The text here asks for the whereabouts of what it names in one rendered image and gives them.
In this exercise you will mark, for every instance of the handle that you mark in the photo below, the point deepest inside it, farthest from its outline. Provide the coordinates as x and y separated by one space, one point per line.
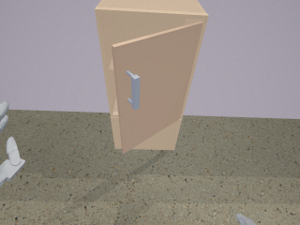
135 90

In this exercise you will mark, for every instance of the cupboard door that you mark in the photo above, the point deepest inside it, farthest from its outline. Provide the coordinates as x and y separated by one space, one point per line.
164 62

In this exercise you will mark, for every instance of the left robot hand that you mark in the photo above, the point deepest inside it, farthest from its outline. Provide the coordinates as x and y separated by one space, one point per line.
11 166

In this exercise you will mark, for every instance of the right robot hand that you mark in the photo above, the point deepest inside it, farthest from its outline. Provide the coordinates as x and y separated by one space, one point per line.
244 220

